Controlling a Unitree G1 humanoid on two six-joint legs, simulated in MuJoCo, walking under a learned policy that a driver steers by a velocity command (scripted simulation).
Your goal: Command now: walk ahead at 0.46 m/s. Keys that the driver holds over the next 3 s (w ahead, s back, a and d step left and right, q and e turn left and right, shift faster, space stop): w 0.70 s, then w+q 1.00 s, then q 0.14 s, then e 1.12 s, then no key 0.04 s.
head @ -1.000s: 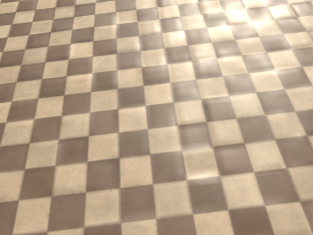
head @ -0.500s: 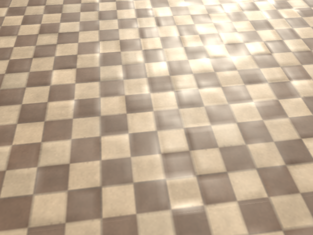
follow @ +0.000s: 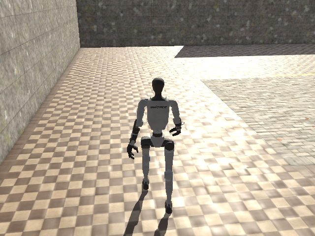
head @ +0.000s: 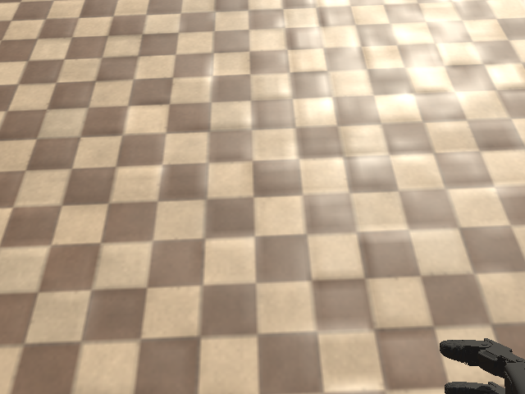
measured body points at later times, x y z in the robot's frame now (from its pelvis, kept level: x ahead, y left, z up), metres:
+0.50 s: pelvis +0.28 +0.03 +0.01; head +0.30 +0.03 +0.46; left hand +0.47 +0.28 -0.09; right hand +0.28 -0.25 -0.12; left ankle +0.19 +0.12 -0.73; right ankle +0.48 -0.14 -0.68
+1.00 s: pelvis +0.57 -0.02 +0.01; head +0.59 -0.01 +0.46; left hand +0.57 +0.27 -0.12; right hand +0.75 -0.26 -0.10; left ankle +0.73 +0.17 -0.67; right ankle +0.50 -0.11 -0.73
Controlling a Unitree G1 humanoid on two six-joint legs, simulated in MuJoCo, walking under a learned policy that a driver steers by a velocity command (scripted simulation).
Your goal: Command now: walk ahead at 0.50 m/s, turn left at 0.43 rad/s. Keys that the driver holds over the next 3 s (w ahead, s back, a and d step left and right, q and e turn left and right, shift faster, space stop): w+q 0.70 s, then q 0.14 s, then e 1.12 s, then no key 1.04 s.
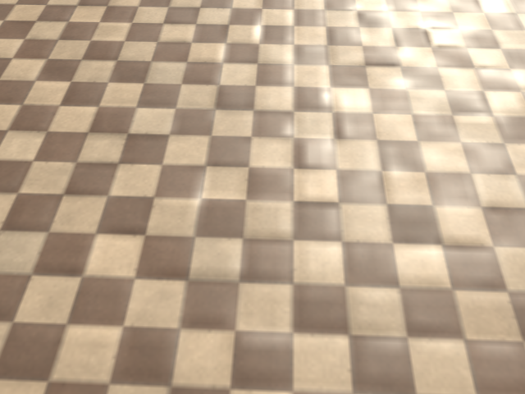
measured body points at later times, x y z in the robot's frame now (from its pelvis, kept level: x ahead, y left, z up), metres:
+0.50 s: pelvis +0.29 +0.06 +0.00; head +0.32 +0.09 +0.45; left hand +0.42 +0.36 -0.09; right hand +0.43 -0.20 -0.10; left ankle +0.23 +0.12 -0.74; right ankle +0.52 -0.08 -0.69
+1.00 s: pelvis +0.53 +0.10 +0.00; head +0.57 +0.13 +0.45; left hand +0.43 +0.38 -0.13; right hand +0.83 -0.01 -0.09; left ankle +0.56 +0.28 -0.71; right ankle +0.56 -0.02 -0.74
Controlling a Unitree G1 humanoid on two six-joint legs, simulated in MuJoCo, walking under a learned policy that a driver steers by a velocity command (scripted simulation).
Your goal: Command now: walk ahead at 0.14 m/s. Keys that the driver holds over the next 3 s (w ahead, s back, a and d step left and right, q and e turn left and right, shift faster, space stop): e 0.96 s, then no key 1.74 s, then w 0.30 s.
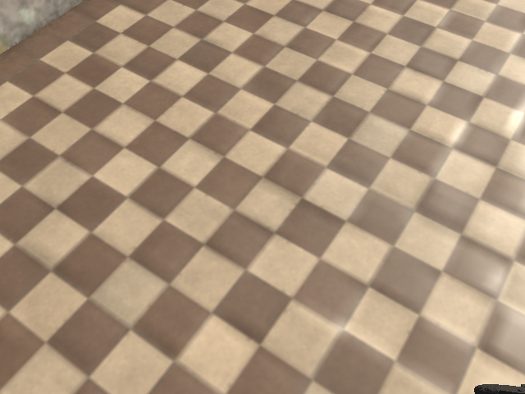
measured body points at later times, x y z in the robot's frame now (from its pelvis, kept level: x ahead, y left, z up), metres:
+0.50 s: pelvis +0.05 -0.02 -0.02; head +0.07 -0.05 +0.43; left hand +0.23 +0.24 -0.11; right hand +0.15 -0.33 -0.13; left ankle +0.11 +0.13 -0.71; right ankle +0.04 -0.11 -0.74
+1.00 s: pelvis +0.08 +0.00 -0.01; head +0.11 +0.00 +0.44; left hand +0.37 +0.17 -0.10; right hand +0.05 -0.32 -0.10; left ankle +0.14 +0.10 -0.74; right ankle +0.01 -0.09 -0.70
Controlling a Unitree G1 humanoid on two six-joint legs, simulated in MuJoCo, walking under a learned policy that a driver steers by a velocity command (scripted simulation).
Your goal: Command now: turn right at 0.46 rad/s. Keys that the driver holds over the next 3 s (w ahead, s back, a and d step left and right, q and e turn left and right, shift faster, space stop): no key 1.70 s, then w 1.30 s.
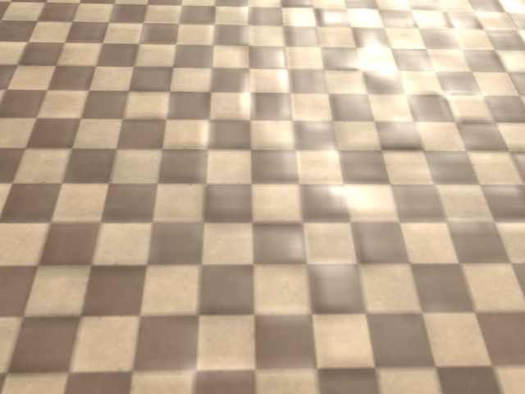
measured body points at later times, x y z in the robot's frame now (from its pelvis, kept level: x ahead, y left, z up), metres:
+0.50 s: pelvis +0.00 -0.04 +0.00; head +0.01 -0.05 +0.45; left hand +0.18 +0.19 -0.10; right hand +0.08 -0.32 -0.13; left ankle +0.00 +0.12 -0.74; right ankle -0.02 -0.15 -0.74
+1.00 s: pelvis +0.00 -0.04 +0.00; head +0.01 -0.04 +0.45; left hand +0.12 +0.22 -0.13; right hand +0.04 -0.32 -0.14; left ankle +0.00 +0.12 -0.74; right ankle -0.02 -0.15 -0.74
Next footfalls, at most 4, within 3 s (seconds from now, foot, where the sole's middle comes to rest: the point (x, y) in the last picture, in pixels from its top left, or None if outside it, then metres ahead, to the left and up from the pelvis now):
0.28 right None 0.02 -0.15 -0.77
2.38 right None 0.41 -0.15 -0.77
2.90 left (239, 295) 0.73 0.07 -0.77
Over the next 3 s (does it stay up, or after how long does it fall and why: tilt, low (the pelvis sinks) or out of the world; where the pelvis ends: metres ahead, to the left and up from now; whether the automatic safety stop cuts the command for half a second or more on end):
stays up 0.60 -0.01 -0.01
